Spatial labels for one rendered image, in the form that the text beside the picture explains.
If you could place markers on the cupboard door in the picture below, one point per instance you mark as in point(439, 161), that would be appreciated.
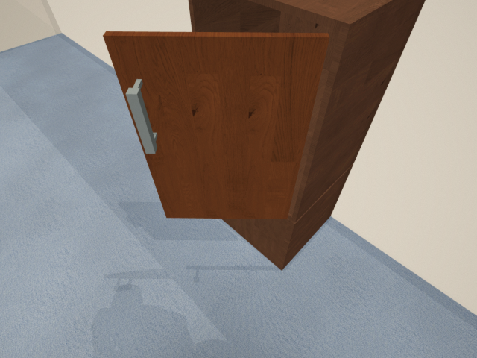
point(231, 111)

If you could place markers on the handle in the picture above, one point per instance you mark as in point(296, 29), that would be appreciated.
point(140, 115)

